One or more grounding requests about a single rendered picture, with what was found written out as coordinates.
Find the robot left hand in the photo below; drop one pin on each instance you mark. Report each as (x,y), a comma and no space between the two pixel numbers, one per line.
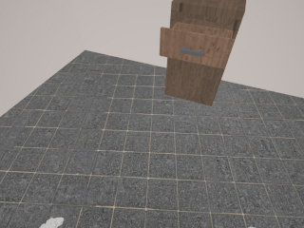
(53,223)

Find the handle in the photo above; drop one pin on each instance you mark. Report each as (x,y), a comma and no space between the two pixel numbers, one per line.
(191,52)

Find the drawer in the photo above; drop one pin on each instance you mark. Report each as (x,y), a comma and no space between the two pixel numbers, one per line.
(215,43)

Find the cabinet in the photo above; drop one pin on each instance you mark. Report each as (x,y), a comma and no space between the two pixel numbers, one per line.
(196,82)

